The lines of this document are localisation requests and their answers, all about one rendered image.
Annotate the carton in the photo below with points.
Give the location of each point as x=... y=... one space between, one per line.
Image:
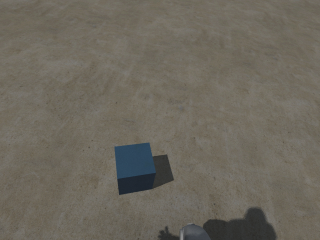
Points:
x=134 y=167

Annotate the right robot thigh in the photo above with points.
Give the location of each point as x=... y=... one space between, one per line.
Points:
x=193 y=232

